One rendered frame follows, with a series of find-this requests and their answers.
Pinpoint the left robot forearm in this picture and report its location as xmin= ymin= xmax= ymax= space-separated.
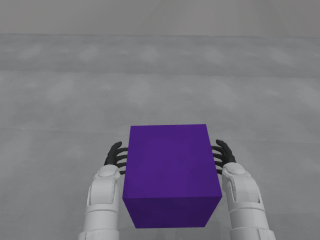
xmin=77 ymin=164 xmax=122 ymax=240

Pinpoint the carton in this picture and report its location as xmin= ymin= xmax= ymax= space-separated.
xmin=122 ymin=124 xmax=223 ymax=229

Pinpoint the robot right hand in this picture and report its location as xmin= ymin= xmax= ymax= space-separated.
xmin=211 ymin=139 xmax=236 ymax=175

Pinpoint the right robot forearm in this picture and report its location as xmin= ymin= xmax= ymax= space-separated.
xmin=222 ymin=162 xmax=276 ymax=240

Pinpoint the robot left hand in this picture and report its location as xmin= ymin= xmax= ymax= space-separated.
xmin=104 ymin=141 xmax=128 ymax=175

